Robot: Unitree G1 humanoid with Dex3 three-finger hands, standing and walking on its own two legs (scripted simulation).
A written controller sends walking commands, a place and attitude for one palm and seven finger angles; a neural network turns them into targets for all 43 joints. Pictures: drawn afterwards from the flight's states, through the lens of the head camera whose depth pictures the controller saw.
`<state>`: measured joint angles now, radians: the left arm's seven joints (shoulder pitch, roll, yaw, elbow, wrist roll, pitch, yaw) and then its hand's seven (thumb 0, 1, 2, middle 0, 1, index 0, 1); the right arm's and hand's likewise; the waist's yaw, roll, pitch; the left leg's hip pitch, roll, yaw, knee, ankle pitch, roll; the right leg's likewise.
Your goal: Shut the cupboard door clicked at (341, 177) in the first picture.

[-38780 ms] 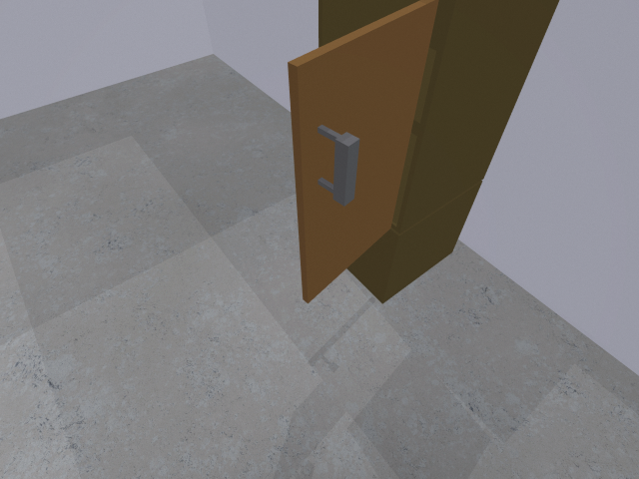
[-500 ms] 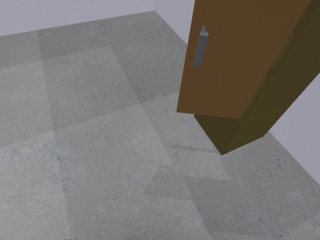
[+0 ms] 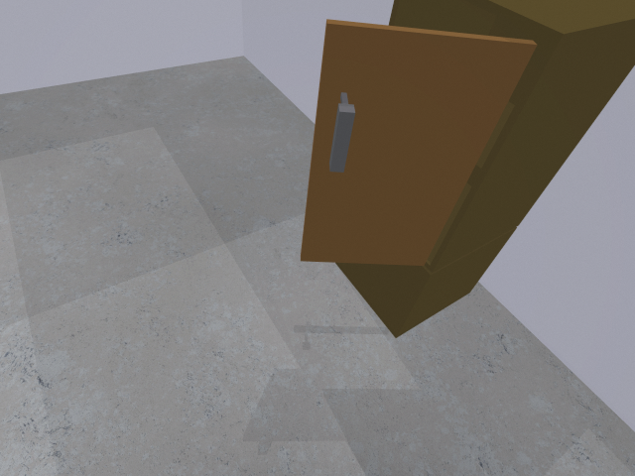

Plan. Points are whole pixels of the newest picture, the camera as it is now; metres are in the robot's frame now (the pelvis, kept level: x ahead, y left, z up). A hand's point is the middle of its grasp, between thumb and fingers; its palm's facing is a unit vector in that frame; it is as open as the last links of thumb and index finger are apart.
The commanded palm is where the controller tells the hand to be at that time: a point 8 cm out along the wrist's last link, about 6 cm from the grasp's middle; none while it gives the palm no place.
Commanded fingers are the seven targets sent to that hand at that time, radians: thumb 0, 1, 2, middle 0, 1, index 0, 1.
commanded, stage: take the last steps up to it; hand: left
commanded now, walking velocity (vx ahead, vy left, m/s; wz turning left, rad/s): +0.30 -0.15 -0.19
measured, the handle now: (340, 132) +0.66 +0.00 +0.09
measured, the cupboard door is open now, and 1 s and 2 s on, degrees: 59 59 59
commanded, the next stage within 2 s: come to a stop and stand still in 0.46 s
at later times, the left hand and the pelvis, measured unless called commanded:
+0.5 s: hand (280, 388) +0.28 +0.06 -0.16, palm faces -0.13 -0.97 -0.21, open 7.3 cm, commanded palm none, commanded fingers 0.00 0.90 0.90 -0.20 -0.30 -0.20 -0.30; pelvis +0.17 -0.11 +0.00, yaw -5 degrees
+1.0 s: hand (293, 395) +0.28 +0.04 -0.17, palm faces -0.02 -0.97 -0.22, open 7.3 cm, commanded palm none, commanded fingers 0.00 0.90 0.90 -0.20 -0.30 -0.20 -0.30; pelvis +0.24 -0.14 +0.00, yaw -4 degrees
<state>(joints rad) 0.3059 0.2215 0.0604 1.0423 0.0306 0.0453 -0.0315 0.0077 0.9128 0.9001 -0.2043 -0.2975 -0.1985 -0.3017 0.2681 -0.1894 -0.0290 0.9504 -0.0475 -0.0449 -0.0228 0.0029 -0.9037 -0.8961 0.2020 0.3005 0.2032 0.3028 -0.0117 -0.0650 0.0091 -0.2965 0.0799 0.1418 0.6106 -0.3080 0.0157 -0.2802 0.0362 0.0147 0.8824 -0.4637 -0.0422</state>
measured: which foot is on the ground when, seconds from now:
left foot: down 0.00-0.40, up 0.42-0.74, down 0.76-0.98, up 1.00-1.00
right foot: up 0.00-0.38, down 0.40-1.00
